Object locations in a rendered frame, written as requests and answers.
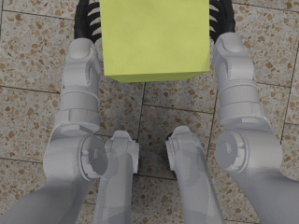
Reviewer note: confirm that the carton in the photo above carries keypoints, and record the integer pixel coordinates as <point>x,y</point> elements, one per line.
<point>154,40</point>

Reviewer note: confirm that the robot right shin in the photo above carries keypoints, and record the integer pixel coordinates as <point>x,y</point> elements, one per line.
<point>196,139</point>

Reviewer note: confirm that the robot left forearm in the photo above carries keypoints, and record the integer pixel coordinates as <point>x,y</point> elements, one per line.
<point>78,113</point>

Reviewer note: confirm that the right robot hand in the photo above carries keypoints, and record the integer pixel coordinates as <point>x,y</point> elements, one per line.
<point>225,18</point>

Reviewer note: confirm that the robot right upper arm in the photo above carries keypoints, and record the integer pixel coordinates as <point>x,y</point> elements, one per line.
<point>252,158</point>

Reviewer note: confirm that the robot right forearm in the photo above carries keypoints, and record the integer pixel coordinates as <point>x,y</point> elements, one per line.
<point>237,86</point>

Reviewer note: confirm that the left robot hand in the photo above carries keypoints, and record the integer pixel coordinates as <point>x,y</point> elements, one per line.
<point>82,27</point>

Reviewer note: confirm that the robot left upper arm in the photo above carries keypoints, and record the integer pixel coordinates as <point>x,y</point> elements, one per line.
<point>71,165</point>

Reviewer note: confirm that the left robot thigh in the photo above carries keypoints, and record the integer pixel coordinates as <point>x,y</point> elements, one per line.
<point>114,197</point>

